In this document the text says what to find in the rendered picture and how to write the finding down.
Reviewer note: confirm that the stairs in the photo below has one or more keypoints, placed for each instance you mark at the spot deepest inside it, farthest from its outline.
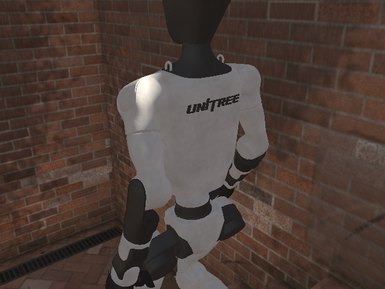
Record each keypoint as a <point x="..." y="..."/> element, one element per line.
<point x="329" y="282"/>

